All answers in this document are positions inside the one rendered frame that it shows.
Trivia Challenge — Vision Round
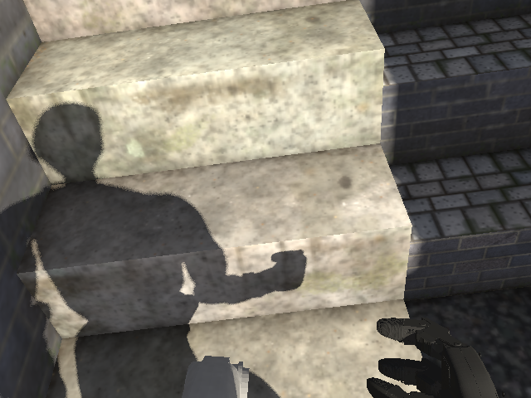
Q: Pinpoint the left robot shin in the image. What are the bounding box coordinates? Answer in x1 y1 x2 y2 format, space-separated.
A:
184 362 198 386

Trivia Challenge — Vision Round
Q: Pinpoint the left robot thigh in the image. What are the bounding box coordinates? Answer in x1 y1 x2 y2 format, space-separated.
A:
182 356 250 398

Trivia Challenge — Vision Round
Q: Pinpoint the right robot hand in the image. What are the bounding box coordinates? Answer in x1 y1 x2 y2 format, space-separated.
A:
367 318 504 398

